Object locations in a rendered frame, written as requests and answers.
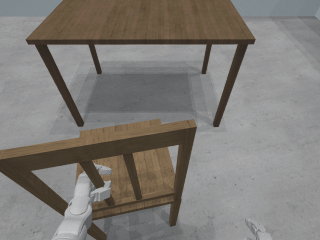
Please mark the robot right hand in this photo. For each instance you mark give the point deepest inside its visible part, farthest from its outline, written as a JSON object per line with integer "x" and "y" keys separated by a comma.
{"x": 257, "y": 229}

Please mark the chair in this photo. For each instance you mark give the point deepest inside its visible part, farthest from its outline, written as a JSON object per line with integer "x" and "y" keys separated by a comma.
{"x": 142, "y": 176}

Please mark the table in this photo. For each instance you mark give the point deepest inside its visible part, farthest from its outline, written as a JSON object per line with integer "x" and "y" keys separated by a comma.
{"x": 142, "y": 22}

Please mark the left robot forearm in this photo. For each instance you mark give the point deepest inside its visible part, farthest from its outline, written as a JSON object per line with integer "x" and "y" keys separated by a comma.
{"x": 77, "y": 220}

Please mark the robot left hand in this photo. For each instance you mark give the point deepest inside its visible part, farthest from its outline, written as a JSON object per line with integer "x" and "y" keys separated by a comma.
{"x": 85, "y": 187}

